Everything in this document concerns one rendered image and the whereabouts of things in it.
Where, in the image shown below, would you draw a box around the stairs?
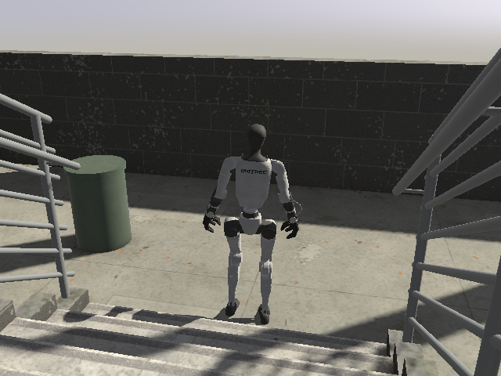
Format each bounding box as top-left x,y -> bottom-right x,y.
0,302 -> 401,376

